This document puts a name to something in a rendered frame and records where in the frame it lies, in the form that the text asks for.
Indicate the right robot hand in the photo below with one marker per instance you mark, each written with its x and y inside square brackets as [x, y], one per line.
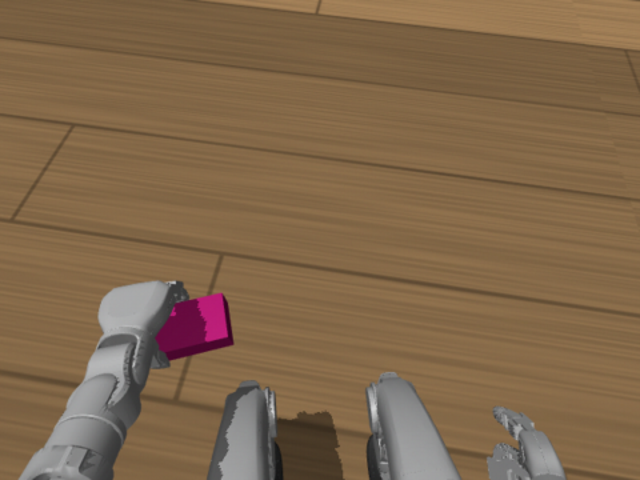
[535, 456]

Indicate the left robot arm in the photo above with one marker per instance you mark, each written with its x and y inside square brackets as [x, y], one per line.
[87, 438]

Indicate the small box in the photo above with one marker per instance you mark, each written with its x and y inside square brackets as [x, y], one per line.
[196, 326]

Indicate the left robot hand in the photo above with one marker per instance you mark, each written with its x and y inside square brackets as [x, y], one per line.
[144, 306]

